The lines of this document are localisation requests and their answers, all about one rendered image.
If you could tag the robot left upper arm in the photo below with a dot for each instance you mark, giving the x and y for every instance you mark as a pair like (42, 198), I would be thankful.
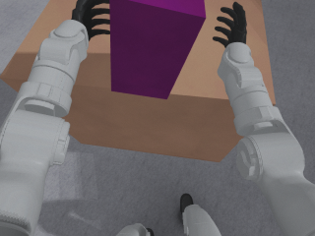
(32, 143)

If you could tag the robot left thigh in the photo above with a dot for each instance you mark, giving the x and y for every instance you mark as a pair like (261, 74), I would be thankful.
(134, 230)

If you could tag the right robot forearm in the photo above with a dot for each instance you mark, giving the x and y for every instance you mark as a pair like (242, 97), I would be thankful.
(247, 94)

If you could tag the left robot hand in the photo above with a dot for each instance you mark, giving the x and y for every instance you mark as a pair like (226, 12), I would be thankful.
(84, 13)

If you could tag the pedestal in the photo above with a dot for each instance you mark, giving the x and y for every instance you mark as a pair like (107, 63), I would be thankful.
(195, 121)

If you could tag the left robot forearm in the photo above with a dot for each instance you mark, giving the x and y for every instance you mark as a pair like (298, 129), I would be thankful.
(53, 73)

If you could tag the robot right upper arm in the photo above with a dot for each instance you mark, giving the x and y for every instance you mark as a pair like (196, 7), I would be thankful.
(274, 162)

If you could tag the carton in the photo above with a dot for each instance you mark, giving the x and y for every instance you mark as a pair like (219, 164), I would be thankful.
(150, 41)

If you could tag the robot thigh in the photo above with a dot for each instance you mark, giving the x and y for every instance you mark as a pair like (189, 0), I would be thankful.
(134, 230)
(196, 222)

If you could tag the right robot hand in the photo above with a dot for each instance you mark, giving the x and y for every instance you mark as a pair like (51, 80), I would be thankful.
(238, 31)

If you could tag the robot right thigh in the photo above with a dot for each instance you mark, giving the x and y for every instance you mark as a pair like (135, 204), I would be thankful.
(196, 222)

